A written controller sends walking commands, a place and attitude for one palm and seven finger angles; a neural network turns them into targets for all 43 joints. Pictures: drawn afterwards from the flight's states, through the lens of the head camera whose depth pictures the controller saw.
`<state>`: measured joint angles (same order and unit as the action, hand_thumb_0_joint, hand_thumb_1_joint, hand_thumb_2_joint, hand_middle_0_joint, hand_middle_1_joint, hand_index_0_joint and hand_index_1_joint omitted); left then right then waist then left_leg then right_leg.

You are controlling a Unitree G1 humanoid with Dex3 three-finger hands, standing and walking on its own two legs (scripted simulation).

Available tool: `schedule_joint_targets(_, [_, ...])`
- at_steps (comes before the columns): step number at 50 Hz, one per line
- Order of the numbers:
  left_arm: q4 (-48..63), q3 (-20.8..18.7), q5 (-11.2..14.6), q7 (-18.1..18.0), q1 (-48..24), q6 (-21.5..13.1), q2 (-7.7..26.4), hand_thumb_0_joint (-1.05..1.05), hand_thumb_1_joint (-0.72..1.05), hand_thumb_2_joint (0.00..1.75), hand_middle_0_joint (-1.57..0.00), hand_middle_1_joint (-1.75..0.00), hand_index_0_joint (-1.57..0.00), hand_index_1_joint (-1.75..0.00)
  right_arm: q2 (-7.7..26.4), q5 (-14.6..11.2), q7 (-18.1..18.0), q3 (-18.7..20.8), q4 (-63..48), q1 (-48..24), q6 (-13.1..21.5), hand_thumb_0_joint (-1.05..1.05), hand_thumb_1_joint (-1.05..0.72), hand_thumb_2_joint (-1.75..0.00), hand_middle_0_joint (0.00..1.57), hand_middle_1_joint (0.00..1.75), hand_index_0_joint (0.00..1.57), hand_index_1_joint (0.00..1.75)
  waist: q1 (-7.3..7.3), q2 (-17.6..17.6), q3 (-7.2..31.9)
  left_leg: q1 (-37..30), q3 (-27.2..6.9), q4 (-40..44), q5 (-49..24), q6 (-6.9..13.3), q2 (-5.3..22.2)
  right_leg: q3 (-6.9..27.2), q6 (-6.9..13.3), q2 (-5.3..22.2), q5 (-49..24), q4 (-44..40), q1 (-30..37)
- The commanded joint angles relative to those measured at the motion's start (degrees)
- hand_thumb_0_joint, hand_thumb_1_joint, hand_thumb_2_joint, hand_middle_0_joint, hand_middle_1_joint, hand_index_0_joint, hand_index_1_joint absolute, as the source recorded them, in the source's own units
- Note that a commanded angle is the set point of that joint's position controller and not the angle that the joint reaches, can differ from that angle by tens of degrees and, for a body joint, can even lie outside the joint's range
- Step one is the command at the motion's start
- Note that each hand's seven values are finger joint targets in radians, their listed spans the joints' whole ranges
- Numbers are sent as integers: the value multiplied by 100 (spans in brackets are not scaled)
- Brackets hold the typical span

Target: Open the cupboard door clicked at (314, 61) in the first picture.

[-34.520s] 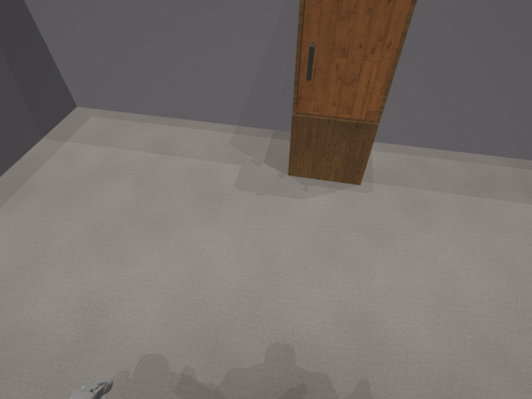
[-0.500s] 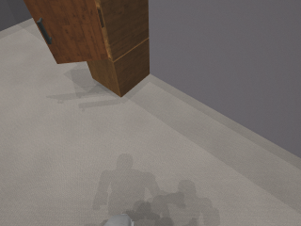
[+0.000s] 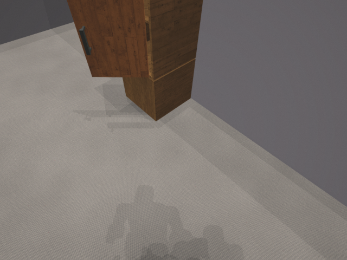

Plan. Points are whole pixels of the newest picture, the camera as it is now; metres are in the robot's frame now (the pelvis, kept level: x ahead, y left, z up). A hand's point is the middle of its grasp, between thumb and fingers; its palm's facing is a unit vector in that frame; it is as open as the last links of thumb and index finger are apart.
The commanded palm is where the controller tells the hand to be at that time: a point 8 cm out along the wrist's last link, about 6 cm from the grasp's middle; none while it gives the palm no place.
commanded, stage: take the last steps up to it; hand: left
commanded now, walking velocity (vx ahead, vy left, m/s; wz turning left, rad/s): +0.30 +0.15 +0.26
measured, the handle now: (86, 40) +1.11 +0.51 -0.10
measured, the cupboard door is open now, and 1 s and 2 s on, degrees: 48 48 48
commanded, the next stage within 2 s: come to a stop and stand still in 1.46 s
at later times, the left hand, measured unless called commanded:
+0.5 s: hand out of the picture +0.00 +0.19 -0.17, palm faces +0.27 -0.95 -0.18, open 7.4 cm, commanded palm none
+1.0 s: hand (80, 169) +0.39 +0.32 -0.15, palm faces +0.09 -0.98 -0.20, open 7.4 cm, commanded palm none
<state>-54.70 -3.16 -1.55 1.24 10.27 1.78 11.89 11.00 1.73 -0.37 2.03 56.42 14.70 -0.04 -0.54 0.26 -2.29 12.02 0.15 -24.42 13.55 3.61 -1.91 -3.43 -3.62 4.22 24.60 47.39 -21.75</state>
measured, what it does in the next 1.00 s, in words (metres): walks ahead: right foot, then left foot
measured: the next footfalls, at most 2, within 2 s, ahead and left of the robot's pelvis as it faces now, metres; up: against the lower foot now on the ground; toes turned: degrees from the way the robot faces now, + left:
right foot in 0.08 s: +0.05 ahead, -0.13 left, +0.00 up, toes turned -4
left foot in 0.54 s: +0.27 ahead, +0.20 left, +0.00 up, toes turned +16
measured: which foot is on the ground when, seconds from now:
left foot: down 0.00-0.08, up 0.10-0.52, down 0.54-1.00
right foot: up 0.00-0.06, down 0.08-0.54, up 0.56-1.00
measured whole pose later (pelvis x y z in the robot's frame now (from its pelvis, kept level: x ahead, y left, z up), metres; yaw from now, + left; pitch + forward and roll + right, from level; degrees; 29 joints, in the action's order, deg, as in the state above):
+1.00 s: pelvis +0.29 +0.14 +0.00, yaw +6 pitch +1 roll +2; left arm -54.7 -3.1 -1.8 1.1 6.8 0.1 9.6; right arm 9.9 2.0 -0.7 1.9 61.8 21.8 3.4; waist -1.5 -0.9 -1.3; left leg 3.6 11.5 -16.2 14.1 5.1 -4.4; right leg -3.8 -0.3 6.4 12.3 45.8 -29.9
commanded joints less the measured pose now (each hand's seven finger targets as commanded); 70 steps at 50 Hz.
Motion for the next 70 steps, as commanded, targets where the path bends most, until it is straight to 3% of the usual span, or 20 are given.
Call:
schedule_joint_targets(1, [350, -122, 30, -19, 237, -239, 379, 0, 90, 90, -20, -30, -20, -30, 1018, -36, -47, 259, -240, 34, 82, 0, -90, -90, 20, 30, 20, 30, 181, 711, 182, 405, -1462, 636, 786, 621, 1118, -267, 116, -288, -313, -1468, 971])
schedule_joint_targets(3, [50, -264, -24, -90, 1138, -338, 798, 0, 90, 90, -20, -30, -20, -30, 665, -129, -11, 207, -301, -105, 120, 0, -90, -90, 20, 30, 20, 30, 658, -567, 373, 2136, -638, -864, 1438, 114, 315, 664, 350, 580, -117, -2846, 3118])
schedule_joint_targets(4, [-37, -392, -70, -157, 1648, -363, 1397, 0, 90, 90, -20, -30, -20, -30, 378, -133, 27, 150, -510, -292, 141, 0, -90, -90, 20, 30, 20, 30, 917, -2174, 357, 3240, 69, -2583, 2203, -242, -220, 2787, 899, 2356, 649, -3649, 3631])
schedule_joint_targets(5, [-13, -331, 20, -203, 1599, -350, 1336, 0, 90, 90, -20, -30, -20, -30, 845, 4, 64, 248, -579, -557, 81, 0, -90, -90, 20, 30, 20, 30, 816, -1413, -68, 3319, -373, -3559, 1995, -305, 164, 3262, 1216, 2801, 1188, -4035, 2589])
schedule_joint_targets(8, [61, -113, 56, -202, 700, -482, 645, 0, 90, 90, -20, -30, -20, -30, 625, 28, 177, 290, -234, -331, -63, 0, -90, -90, 20, 30, 20, 30, 178, -1147, -801, 2920, -428, -4255, 295, -465, 531, 1688, 823, 1859, 420, -4108, 1203])
schedule_joint_targets(11, [-103, -65, 78, -201, 950, -605, 435, 0, 90, 90, -20, -30, -20, -30, 386, -5, 232, 229, -40, -52, -94, 0, -90, -90, 20, 30, 20, 30, 100, -1055, -611, 2850, -133, -4102, -298, -620, 563, 384, 632, 1430, -1651, -3886, 1581])
schedule_joint_targets(15, [-472, -82, 46, -235, 1592, -696, 536, 0, 90, 90, -20, -30, -20, -30, 229, -49, 268, 172, -120, -450, -71, 0, -90, -90, 20, 30, 20, 30, 274, -732, -233, 3016, 170, -3513, -333, -679, 624, -75, 707, 1495, -3747, -3425, 2455])
schedule_joint_targets(22, [-708, -80, -24, -256, 1636, -628, 679, 0, 90, 90, -20, -30, -20, -30, 148, -83, 368, 40, -427, -1214, 51, 0, -90, -90, 20, 30, 20, 30, 327, -1331, -541, 1990, 674, -1531, -217, -412, 471, -446, 699, 1579, -3957, -3148, 2135])
schedule_joint_targets(25, [-651, -127, -8, -242, 1362, -583, 809, 0, 90, 90, -20, -30, -20, -30, 559, -27, 249, 147, 27, 412, 156, 0, -90, -90, 20, 30, 20, 30, -473, -854, 298, -655, 859, -627, -287, -178, 92, -786, 512, 1377, -4380, -1196, 1281])
schedule_joint_targets(26, [-583, -91, 40, -187, 1544, -555, 564, 0, 90, 90, -20, -30, -20, -30, 1139, 41, 166, 278, 210, 1244, 186, 0, -90, -90, 20, 30, 20, 30, -735, 211, 1066, -1981, 77, -644, -471, 74, 873, -948, 350, 856, -2539, 210, 430])
schedule_joint_targets(27, [-423, -30, 111, -149, 1640, -522, 226, 0, 90, 90, -20, -30, -20, -30, 1700, 36, 63, 437, 302, 1710, 222, 0, -90, -90, 20, 30, 20, 30, -792, 1664, 1664, -2697, -2125, 66, -698, 654, 2259, -784, 178, -65, 1018, 2040, -836])
schedule_joint_targets(28, [-272, -17, 104, -201, 1242, -484, 201, 0, 90, 90, -20, -30, -20, -30, 1731, -43, -24, 430, 296, 1588, 167, 0, -90, -90, 20, 30, 20, 30, -746, 1396, 1667, -2442, -2356, 612, -540, 880, 2506, 10, 402, 35, 1078, 2913, -1177])
schedule_joint_targets(31, [-311, -44, 35, -166, 854, -404, 112, 0, 90, 90, -20, -30, -20, -30, 914, -29, -66, 208, -122, 191, 245, 0, -90, -90, 20, 30, 20, 30, -167, 658, 230, -133, -1450, 1108, 481, 663, 2149, 242, 439, 534, -131, 3147, -1303])
schedule_joint_targets(35, [-473, -57, -19, -112, 1353, -247, -42, 0, 90, 90, -20, -30, -20, -30, 566, -32, -79, 107, -85, 84, 390, 0, -90, -90, 20, 30, 20, 30, 232, 488, 156, 360, -574, 1477, -3, 599, 1739, 172, 379, 450, -702, 2433, -906])
schedule_joint_targets(50, [466, 18, -9, -35, -704, -322, 0, 0, 90, 90, -20, -30, -20, -30, 523, 20, -83, 66, 479, 1303, 445, 0, -90, -90, 20, 30, 20, 30, -168, 137, -155, -1167, -36, 1098, -2167, 745, 1730, -155, 433, 104, -993, -778, -906])
schedule_joint_targets(54, [175, -38, -7, -59, 274, -429, 234, 0, 90, 90, -20, -30, -20, -30, 544, -50, -83, 37, 612, 1252, 415, 0, -90, -90, 20, 30, 20, 30, 308, -55, 334, -659, 449, -418, -2843, 257, 1268, -336, 631, -199, -1584, -1953, 1237])
schedule_joint_targets(56, [-331, -306, -6, -144, 1908, -521, 1147, 0, 90, 90, -20, -30, -20, -30, 284, -150, -30, 17, 328, 1074, 473, 0, -90, -90, 20, 30, 20, 30, 811, -1496, 1243, 2139, 1051, -3107, 945, -328, 139, 2560, 1675, 2054, -3262, -2423, 4267])
schedule_joint_targets(57, [-358, -304, 65, -182, 1978, -522, 1262, 0, 90, 90, -20, -30, -20, -30, 499, -122, -34, 67, 257, 774, 429, 0, -90, -90, 20, 30, 20, 30, 845, -1009, 1136, 2454, 389, -4227, 2091, -339, 246, 2860, 2046, 2533, -3575, -2778, 3895])
schedule_joint_targets(63, [-256, -24, 56, -208, 764, -618, 275, 0, 90, 90, -20, -30, -20, -30, -80, -57, 60, 54, 386, 633, 137, 0, -90, -90, 20, 30, 20, 30, 33, -857, -70, 1763, 213, -3302, 399, -574, 773, 420, 1158, 1290, -3246, -3440, 1298])
schedule_joint_targets(70, [-427, -151, -3, -168, 758, -607, 668, 0, 90, 90, -20, -30, -20, -30, -27, -48, 187, 95, 81, 26, 214, 0, -90, -90, 20, 30, 20, 30, 102, -852, -98, 941, 528, -1208, -104, -555, 517, 283, 1079, 1243, -2337, -3187, 1110])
